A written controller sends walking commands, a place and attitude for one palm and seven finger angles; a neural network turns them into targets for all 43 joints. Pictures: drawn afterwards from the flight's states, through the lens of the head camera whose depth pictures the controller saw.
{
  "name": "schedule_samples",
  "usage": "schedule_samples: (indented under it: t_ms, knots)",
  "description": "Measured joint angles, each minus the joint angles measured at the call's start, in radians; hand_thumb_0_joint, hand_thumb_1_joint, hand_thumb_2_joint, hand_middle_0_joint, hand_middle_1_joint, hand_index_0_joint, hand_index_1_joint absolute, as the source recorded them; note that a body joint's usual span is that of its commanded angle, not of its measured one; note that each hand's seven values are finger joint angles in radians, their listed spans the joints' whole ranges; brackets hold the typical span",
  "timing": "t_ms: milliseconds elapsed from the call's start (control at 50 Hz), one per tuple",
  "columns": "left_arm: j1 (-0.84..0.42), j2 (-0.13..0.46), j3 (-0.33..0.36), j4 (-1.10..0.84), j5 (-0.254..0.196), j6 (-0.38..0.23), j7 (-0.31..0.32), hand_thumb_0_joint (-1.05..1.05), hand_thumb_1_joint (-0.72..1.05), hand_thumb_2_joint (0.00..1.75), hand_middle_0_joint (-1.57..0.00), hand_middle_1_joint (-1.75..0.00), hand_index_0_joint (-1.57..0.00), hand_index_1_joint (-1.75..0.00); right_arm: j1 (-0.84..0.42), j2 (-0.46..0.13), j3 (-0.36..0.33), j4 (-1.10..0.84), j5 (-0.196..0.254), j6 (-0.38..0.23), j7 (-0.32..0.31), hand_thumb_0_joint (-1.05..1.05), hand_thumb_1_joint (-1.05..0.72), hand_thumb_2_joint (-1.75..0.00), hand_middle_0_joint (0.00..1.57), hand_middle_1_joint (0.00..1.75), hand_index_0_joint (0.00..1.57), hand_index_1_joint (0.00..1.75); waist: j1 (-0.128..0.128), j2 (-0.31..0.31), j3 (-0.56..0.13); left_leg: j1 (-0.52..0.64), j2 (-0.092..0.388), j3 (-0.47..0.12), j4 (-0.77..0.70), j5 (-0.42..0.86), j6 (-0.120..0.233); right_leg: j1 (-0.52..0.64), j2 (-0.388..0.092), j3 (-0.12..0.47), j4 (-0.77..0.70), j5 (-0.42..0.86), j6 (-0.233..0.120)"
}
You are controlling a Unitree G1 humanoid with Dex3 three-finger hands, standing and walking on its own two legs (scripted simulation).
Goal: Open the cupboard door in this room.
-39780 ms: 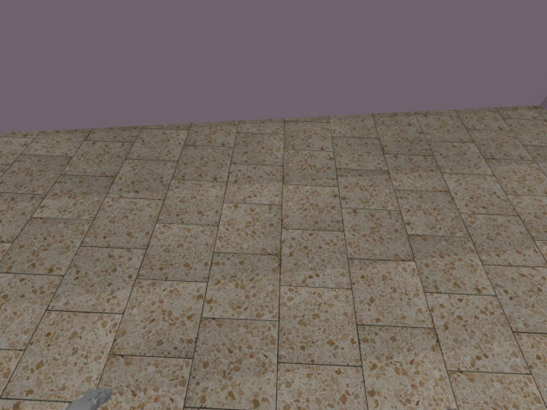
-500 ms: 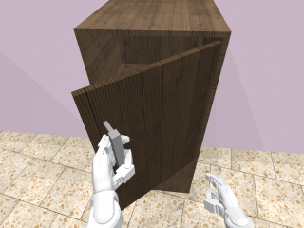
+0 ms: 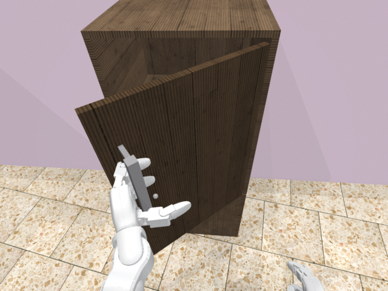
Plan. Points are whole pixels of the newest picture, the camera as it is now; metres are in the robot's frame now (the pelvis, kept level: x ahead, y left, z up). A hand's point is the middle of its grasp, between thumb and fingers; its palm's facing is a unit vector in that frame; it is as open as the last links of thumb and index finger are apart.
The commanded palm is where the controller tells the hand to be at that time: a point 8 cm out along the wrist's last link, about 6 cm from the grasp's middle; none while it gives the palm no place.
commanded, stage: open thumb and fingers to let go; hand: left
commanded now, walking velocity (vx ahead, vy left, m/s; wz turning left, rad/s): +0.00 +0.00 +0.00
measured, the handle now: (135, 180) +0.31 +0.14 +0.10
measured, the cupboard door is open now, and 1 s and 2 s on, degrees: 40 44 43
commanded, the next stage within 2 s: slide the hand sideways off the handle in 0.32 s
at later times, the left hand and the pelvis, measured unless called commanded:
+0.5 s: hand (150, 202) +0.26 +0.10 +0.10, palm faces +0.20 -0.98 -0.02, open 14.8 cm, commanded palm +0.22 +0.13 +0.10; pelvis +0.00 +0.03 +0.00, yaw +0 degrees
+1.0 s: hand (143, 227) +0.21 +0.10 +0.09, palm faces -0.10 -0.99 -0.02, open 16.2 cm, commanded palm +0.18 +0.17 +0.10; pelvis -0.01 +0.04 +0.00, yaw -2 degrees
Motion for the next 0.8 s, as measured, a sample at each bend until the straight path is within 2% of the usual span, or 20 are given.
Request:
schedule_samples:
  t_ms: [160, 300, 440, 460, 480, 540, 600, 640, 700, 800]
  knots:
    - [0.026, -0.016, -0.022, -0.007, 0.007, -0.004, -0.008, -0.01, -0.44, 0.32, -0.27, -1.01, -0.3, -1.02, -0.028, 0.013, 0.003, -0.027, -0.001, -0.005, 0.009, 0.01, -0.91, -0.9, 0.2, 0.3, 0.2, 0.3, 0.011, -0.002, -0.009, 0.02, -0.006, 0.014, -0.018, 0.0, 0.002, 0.017, -0.007, 0.014, -0.018, 0.004, 0.012]
    - [0.048, -0.002, -0.074, -0.04, 0.028, 0.002, -0.01, -0.01, -0.49, 0.3, -0.31, -0.81, -0.34, -0.79, -0.061, 0.031, 0.016, -0.056, -0.001, 0.007, 0.022, 0.01, -0.91, -0.9, 0.2, 0.3, 0.2, 0.3, 0.02, -0.009, -0.002, 0.016, -0.013, 0.016, 0.003, -0.015, 0.013, 0.018, -0.015, 0.015, -0.007, -0.006, 0.022]
    - [0.021, 0.011, -0.11, -0.055, 0.031, 0.031, 0.007, -0.01, -0.5, 0.3, -0.4, -0.66, -0.42, -0.65, -0.085, 0.039, 0.026, -0.06, 0.003, 0.021, 0.032, 0.01, -0.91, -0.9, 0.2, 0.3, 0.2, 0.3, 0.027, -0.007, 0.008, -0.01, -0.02, 0.012, 0.037, -0.027, 0.023, 0.001, -0.021, 0.011, 0.016, -0.013, 0.032]
    - [0.02, 0.012, -0.107, -0.057, 0.041, 0.031, -0.009, -0.01, -0.5, 0.3, -0.41, -0.65, -0.41, -0.64, -0.087, 0.038, 0.029, -0.06, 0.004, 0.022, 0.036, 0.01, -0.91, -0.9, 0.2, 0.3, 0.2, 0.3, 0.026, -0.009, 0.012, -0.011, -0.023, 0.012, 0.039, -0.026, 0.025, -0.002, -0.025, 0.01, 0.021, -0.014, 0.034]
    - [0.024, 0.019, -0.099, -0.061, 0.046, 0.024, -0.053, -0.01, -0.5, 0.3, -0.4, -0.62, -0.39, -0.62, -0.082, 0.038, 0.031, -0.066, 0.008, 0.022, 0.038, 0.01, -0.91, -0.9, 0.2, 0.3, 0.2, 0.3, 0.026, -0.012, 0.015, -0.014, -0.027, 0.013, 0.039, -0.024, 0.028, -0.006, -0.029, 0.01, 0.027, -0.016, 0.036]
    - [0.033, 0.083, -0.079, -0.067, 0.029, -0.014, -0.233, -0.01, -0.49, 0.3, -0.35, -0.53, -0.3, -0.54, -0.053, 0.032, 0.037, -0.087, 0.023, 0.017, 0.029, 0.01, -0.91, -0.9, 0.2, 0.3, 0.2, 0.3, 0.037, -0.017, 0.016, -0.021, -0.035, 0.018, 0.035, -0.017, 0.034, -0.021, -0.039, 0.014, 0.038, -0.016, 0.04]
    - [0.036, 0.148, -0.066, -0.066, -0.027, -0.045, -0.391, -0.01, -0.5, 0.3, -0.28, -0.45, -0.22, -0.46, -0.026, 0.02, 0.043, -0.099, 0.04, -0.004, 0.017, 0.01, -0.91, -0.9, 0.2, 0.3, 0.2, 0.3, 0.033, -0.005, 0.018, -0.026, -0.04, 0.019, 0.039, -0.014, 0.04, -0.025, -0.044, 0.014, 0.042, -0.014, 0.046]
    - [0.039, 0.162, -0.061, -0.066, -0.074, -0.05, -0.452, -0.01, -0.5, 0.3, -0.25, -0.41, -0.18, -0.41, -0.012, 0.012, 0.047, -0.102, 0.05, -0.022, 0.01, 0.01, -0.91, -0.9, 0.2, 0.3, 0.2, 0.3, 0.027, 0.005, 0.019, -0.026, -0.04, 0.023, 0.039, -0.013, 0.043, -0.024, -0.045, 0.018, 0.041, -0.01, 0.05]
    - [0.054, 0.145, -0.052, -0.07, -0.107, -0.046, -0.471, -0.01, -0.5, 0.3, -0.2, -0.36, -0.16, -0.37, 0.004, 0.008, 0.051, -0.101, 0.059, -0.049, 0.008, 0.01, -0.91, -0.9, 0.2, 0.3, 0.2, 0.3, 0.017, 0.009, 0.016, -0.022, -0.039, 0.033, 0.033, -0.008, 0.047, -0.026, -0.045, 0.028, 0.037, -0.002, 0.055]
    - [0.092, 0.113, -0.057, -0.096, -0.086, -0.041, -0.427, -0.01, -0.5, 0.3, -0.17, -0.35, -0.19, -0.34, 0.022, 0.014, 0.052, -0.111, 0.057, -0.073, 0.026, 0.01, -0.91, -0.9, 0.2, 0.3, 0.2, 0.3, 0.004, -0.006, 0.007, -0.022, -0.036, 0.051, 0.027, -0.004, 0.048, -0.038, -0.044, 0.046, 0.043, 0.002, 0.057]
